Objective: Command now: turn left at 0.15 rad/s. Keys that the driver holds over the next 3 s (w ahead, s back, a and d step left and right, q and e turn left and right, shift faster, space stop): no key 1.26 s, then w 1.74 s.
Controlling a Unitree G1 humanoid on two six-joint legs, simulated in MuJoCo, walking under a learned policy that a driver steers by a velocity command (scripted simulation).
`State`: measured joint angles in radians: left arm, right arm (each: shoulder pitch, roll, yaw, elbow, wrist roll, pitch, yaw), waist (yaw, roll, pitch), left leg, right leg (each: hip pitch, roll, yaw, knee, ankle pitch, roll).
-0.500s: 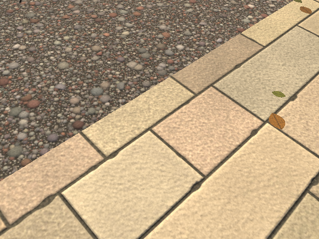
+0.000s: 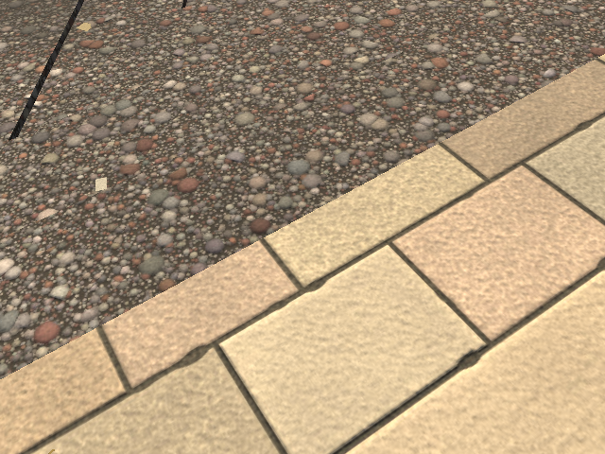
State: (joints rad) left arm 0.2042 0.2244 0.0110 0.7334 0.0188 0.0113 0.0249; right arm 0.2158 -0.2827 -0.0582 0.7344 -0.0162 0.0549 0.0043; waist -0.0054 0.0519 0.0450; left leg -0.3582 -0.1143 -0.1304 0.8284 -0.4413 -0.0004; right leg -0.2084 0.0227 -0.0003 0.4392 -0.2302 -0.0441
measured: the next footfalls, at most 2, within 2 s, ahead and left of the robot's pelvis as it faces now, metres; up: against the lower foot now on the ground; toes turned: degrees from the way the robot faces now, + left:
left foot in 0.16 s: +0.00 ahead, +0.12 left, +0.00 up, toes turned -4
left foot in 2.00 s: +0.43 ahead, +0.05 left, +0.00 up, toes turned +3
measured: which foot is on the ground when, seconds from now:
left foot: up 0.00-0.14, down 0.16-1.00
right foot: down 0.00-1.00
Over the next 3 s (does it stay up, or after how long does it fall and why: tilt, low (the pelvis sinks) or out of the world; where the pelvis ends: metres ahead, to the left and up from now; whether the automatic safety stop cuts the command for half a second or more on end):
stays up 0.81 -0.04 0.00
